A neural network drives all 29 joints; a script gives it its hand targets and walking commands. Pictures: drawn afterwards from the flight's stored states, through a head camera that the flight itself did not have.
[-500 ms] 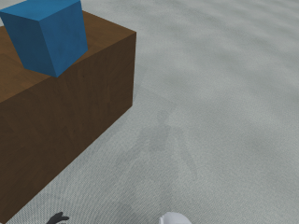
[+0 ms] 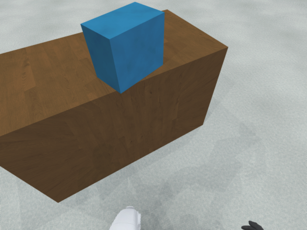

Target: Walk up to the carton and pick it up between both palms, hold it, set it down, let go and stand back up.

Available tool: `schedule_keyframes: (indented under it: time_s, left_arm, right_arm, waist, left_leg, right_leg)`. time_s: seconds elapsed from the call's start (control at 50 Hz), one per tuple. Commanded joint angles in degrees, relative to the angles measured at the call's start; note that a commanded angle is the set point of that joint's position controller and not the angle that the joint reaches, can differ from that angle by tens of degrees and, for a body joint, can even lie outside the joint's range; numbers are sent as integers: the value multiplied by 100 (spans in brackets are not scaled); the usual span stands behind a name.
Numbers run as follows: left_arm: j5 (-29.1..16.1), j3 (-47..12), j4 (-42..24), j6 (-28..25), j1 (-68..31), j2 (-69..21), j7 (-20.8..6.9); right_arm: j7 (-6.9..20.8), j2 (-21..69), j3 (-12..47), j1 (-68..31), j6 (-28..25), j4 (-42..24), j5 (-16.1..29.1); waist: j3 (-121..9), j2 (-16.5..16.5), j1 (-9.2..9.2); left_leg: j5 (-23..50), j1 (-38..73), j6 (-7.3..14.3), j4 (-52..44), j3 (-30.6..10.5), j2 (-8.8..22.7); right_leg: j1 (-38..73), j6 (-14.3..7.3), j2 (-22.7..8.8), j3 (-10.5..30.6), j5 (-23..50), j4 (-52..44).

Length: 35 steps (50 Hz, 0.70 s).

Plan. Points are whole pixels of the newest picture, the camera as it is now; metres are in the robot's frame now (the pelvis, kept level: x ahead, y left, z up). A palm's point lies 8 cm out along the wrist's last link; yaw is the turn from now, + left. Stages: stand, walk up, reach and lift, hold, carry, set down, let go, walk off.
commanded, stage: walk up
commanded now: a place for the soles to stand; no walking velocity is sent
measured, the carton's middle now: (127, 47) +0.78 +0.17 +0.06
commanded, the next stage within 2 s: none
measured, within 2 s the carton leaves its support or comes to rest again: neither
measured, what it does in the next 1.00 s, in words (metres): walks ahead, turning left: left foot, then right foot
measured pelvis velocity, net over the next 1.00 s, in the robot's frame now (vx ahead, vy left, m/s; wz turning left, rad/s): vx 0.36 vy -0.03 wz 0.47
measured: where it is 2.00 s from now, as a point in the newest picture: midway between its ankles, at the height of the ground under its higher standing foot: (168, 204)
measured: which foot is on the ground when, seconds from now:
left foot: up 0.00-0.10, down 0.12-0.56, up 0.58-0.90, down 0.92-1.00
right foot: down 0.00-0.12, up 0.14-0.52, down 0.54-0.96, up 0.98-1.00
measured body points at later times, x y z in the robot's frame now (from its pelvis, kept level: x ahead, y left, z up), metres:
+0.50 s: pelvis +0.21 -0.01 -0.01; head +0.23 +0.01 +0.44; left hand +0.29 +0.25 -0.12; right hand +0.29 -0.27 -0.12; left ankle +0.16 +0.13 -0.73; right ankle +0.37 -0.14 -0.71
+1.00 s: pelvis +0.36 -0.03 -0.03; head +0.39 +0.01 +0.42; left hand +0.27 +0.24 -0.16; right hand +0.60 -0.18 -0.12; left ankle +0.40 +0.10 -0.73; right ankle +0.38 -0.15 -0.71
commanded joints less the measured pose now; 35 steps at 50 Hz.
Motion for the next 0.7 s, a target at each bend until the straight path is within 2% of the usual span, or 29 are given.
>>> schedule_keyframes:
  time_s: [0.0, 0.04, 0.06, 0.08, 0.1, 0.12, 0.14, 0.16, 0.18, 0.22, 0.24, 0.26, 0.3, 0.34, 0.38, 0.42, 0.46, 0.48, 0.5, 0.52, 0.54, 0.56, 0.58, 0.6, 0.62, 0.64, 0.68]
  left_arm:
    - [-17, 324, -511, -82, -23, 1229, 37]
    - [-42, 344, -504, -10, -67, 1310, 53]
    - [-59, 315, -521, 30, -177, 1295, 53]
    - [-51, 223, -542, 71, -89, 1076, 46]
    - [-49, 87, -580, 100, 180, 749, 23]
    - [-43, 5, -955, 120, 270, 607, -51]
    - [-94, 180, -1120, 231, -157, 1122, -62]
    - [-63, 216, -1140, 298, -550, 1266, -79]
    - [-90, 193, -1087, 270, -491, 1087, -106]
    - [-59, 158, -884, 187, -208, 867, -156]
    - [-65, 164, -787, 162, 42, 831, -183]
    - [-58, 152, -691, 166, 194, 747, -214]
    - [-81, 115, -699, 200, 85, 587, -246]
    - [-100, 93, -838, 208, -285, 515, -264]
    - [-89, 92, -953, 188, -549, 478, -278]
    - [-72, 132, -1024, 144, -662, 458, -279]
    - [-31, 220, -1029, 92, -498, 503, -251]
    - [-17, 278, -987, 56, -211, 571, -222]
    - [-16, 337, -903, 14, 207, 698, -170]
    - [14, 408, -794, -26, 712, 924, -104]
    - [153, 400, -782, -70, 1030, 1354, -35]
    - [10, 570, -889, 32, 621, 1814, 41]
    - [-115, 466, -909, 68, 271, 1546, 66]
    - [-144, 361, -876, 64, 152, 1274, 70]
    - [-75, 344, -852, 69, 71, 1199, 88]
    - [-54, 302, -821, 71, -118, 1064, 98]
    - [-55, 234, -728, 28, -236, 951, 84]
  right_arm:
    - [38, -169, -104, -289, -236, -710, 14]
    - [9, -235, -187, -104, -272, -724, -9]
    - [-36, -345, -262, 298, -305, -656, -29]
    - [-122, -587, -382, 1055, -344, -449, -53]
    - [-240, -945, -519, 1751, -371, -339, -78]
    - [-353, -1584, -584, 1812, -396, -488, -124]
    - [-437, -1665, -647, 1818, -314, -455, 76]
    - [-506, -1455, -510, 1454, -274, -469, 151]
    - [-554, -1297, -430, 1175, -251, -490, 123]
    - [-553, -1012, -287, 655, -300, -578, 31]
    - [-509, -875, -212, 481, -350, -530, 27]
    - [-484, -836, -187, 431, -398, -508, 13]
    - [-457, -807, -170, 402, -477, -443, 14]
    - [-435, -810, -184, 527, -514, -369, 22]
    - [-411, -844, -205, 627, -524, -318, 10]
    - [-385, -907, -244, 618, -508, -311, -4]
    - [-366, -941, -273, 572, -465, -357, -31]
    - [-361, -911, -258, 494, -431, -382, -35]
    - [-358, -740, -203, 549, -393, -403, -57]
    - [-351, -360, -64, 806, -368, -418, -63]
    - [-319, 156, 154, 1145, -376, -559, -68]
    - [-386, -172, -5, 1315, -272, -731, 4]
    - [-428, -554, -94, 952, -180, -702, -142]
    - [-396, -574, -137, 802, -148, -615, -124]
    - [-345, -500, -120, 846, -143, -541, -37]
    - [-310, -456, -144, 916, -146, -468, 33]
    - [-264, -311, -130, 1006, -136, -443, 33]
  waist:
    - [-78, -1210, 4]
    - [-115, -1083, -134]
    - [-236, -824, -394]
    - [-670, -206, -736]
    - [-1186, 664, -1066]
    - [-1177, 1597, -1034]
    - [-1265, 932, -1234]
    - [-700, 370, -1116]
    - [-175, 347, -945]
    - [171, 523, -600]
    - [49, 626, -461]
    - [-99, 711, -411]
    - [-161, 830, -402]
    - [-30, 802, -513]
    - [-37, 771, -599]
    - [-99, 744, -606]
    - [-174, 553, -456]
    - [-215, 313, -242]
    - [-317, 21, -14]
    - [-549, -699, 230]
    - [-879, -1945, 275]
    - [-659, -2151, 40]
    - [-61, -1387, 9]
    - [376, -1082, -25]
    - [460, -979, -61]
    - [449, -991, -140]
    - [327, -1178, -229]
  left_leg:
    - [293, 491, 195, -1075, 469, -144]
    - [243, 1128, 349, -1312, 577, -304]
    - [334, 1779, 451, -1584, 627, -479]
    - [263, 2782, 587, -1764, 514, -716]
    - [-411, 3890, 877, -2011, -526, -227]
    - [-1411, 4380, 1569, -2966, -3756, 1382]
    - [-2610, 4121, 2080, -3814, -5080, 1814]
    - [-2874, 3543, 1886, -4014, -4656, 1729]
    - [-2151, 3054, 1748, -3838, -3856, 1565]
    - [-764, 2009, 1495, -3647, -2714, 1120]
    - [-414, 1653, 1381, -3620, -2208, 817]
    - [-67, 1501, 1381, -3543, -1901, 645]
    - [203, 1478, 1472, -3480, -1631, 539]
    - [-15, 1451, 1502, -3501, -1612, 519]
    - [-270, 1451, 1411, -3407, -1621, 474]
    - [-605, 1266, 1292, -3232, -1619, 450]
    - [-976, 859, 1155, -2959, -1746, 509]
    - [-1192, 506, 1041, -2621, -1720, 450]
    - [-1313, 128, 875, -2015, -1605, 249]
    - [-1175, -242, 636, -735, -1174, -177]
    - [-1591, -707, 243, 1264, -491, -760]
    - [-1942, -1170, 91, 1993, -305, -818]
    - [-1574, -1068, 111, 2348, -628, -449]
    - [-1086, -1118, 87, 2399, -644, -353]
    - [-879, -986, 67, 2273, -597, -267]
    - [-757, -695, 79, 1888, -573, -216]
    - [-669, -328, -19, 1567, -520, -236]
  right_leg:
    - [-92, -1221, -1277, 583, 1436, -1011]
    - [-381, -1193, -1400, 470, 1036, -624]
    - [-654, -1081, -1353, 248, 1079, -34]
    - [-934, -856, -1054, -45, 1398, 1264]
    - [-1765, -580, -656, -280, 1079, 3032]
    - [-3214, -213, 102, 54, -1153, 4175]
    - [-3555, -178, 69, 1042, -1450, 4608]
    - [-3657, -139, -182, 1350, -1032, 4809]
    - [-3675, -124, -291, 1282, -728, 4754]
    - [-3079, -56, -467, 1309, -401, 3942]
    - [-2611, -18, -442, 1313, -290, 3648]
    - [-2334, 24, -350, 1199, -176, 3511]
    - [-2308, 106, -301, 1099, -46, 2944]
    - [-2433, 132, -307, 1050, 234, 2313]
    - [-2324, 102, -272, 1049, 637, 1744]
    - [-1906, 29, -175, 1049, 843, 1283]
    - [-1060, -61, -57, 959, 870, 941]
    - [-406, -107, 23, 849, 972, 678]
    - [287, -158, 146, 826, 763, 616]
    - [964, -289, -107, 1253, 176, 325]
    - [1213, -619, -1649, 3349, -1521, -584]
    - [761, -1205, -2472, 5352, -2639, -1869]
    - [31, -1278, -2442, 5356, -3167, -2196]
    - [-239, -1176, -2108, 4336, -2406, -1904]
    - [-417, -1192, -1863, 3506, -1562, -1623]
    - [-693, -1144, -1570, 2766, -1180, -1587]
    - [-733, -1261, -1565, 2278, -20, -1482]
